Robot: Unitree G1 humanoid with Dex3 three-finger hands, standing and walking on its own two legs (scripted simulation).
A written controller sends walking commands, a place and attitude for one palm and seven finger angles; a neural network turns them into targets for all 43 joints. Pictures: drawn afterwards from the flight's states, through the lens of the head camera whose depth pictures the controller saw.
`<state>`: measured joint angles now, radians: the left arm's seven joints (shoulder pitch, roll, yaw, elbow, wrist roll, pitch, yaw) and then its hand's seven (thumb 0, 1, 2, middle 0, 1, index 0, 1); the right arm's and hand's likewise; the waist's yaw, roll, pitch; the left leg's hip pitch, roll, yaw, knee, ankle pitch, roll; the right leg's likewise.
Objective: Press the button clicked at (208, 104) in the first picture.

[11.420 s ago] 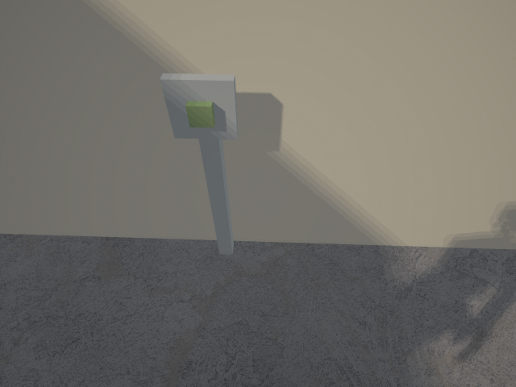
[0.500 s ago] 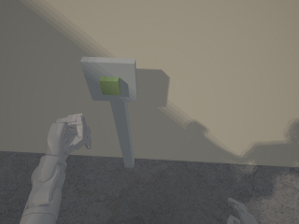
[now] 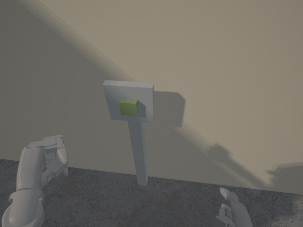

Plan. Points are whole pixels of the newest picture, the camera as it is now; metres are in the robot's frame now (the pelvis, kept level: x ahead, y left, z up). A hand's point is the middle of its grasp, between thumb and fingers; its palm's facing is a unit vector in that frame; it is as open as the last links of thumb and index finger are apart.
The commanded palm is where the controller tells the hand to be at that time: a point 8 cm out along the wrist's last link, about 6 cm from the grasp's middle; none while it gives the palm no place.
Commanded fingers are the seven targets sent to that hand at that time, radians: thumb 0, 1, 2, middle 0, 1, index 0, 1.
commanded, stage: draw the hand back to the body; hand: left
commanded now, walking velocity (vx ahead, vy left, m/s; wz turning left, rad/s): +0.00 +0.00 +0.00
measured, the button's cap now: (129, 106) +0.53 +0.15 +0.01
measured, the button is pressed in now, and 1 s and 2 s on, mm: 0 0 0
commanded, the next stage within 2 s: step back with the hand held close in 0.50 s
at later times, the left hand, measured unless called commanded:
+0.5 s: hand (49, 173) +0.17 +0.22 +0.15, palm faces +0.41 -0.83 -0.37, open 3.1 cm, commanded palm +0.12 +0.26 +0.18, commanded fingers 0.00 0.90 0.90 -1.30 -1.50 -1.30 -1.50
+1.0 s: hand (42, 178) +0.16 +0.23 +0.16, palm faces +0.27 -0.82 -0.50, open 3.1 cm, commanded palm +0.10 +0.28 +0.18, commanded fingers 0.00 0.90 0.90 -1.30 -1.50 -1.30 -1.50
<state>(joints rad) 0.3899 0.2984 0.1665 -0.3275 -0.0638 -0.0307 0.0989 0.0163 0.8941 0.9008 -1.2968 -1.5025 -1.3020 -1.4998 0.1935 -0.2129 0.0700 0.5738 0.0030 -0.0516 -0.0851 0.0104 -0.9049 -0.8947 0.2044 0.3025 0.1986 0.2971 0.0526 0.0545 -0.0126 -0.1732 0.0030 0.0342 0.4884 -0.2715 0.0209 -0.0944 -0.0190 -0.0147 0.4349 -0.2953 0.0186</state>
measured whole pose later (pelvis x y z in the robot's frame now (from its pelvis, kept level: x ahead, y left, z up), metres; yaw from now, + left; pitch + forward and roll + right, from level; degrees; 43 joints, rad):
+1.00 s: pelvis -0.04 +0.00 +0.00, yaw -1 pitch +0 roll -1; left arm 0.64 0.40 0.34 -0.57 -0.05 -0.15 0.10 0.01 0.89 0.90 -1.30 -1.50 -1.30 -1.50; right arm 0.19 -0.24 -0.02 0.54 0.00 0.02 -0.08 0.01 -0.91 -0.89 0.20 0.30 0.20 0.30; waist -0.01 0.03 0.03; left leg -0.27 0.02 0.06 0.46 -0.19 0.02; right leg -0.21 0.00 0.01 0.43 -0.22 0.02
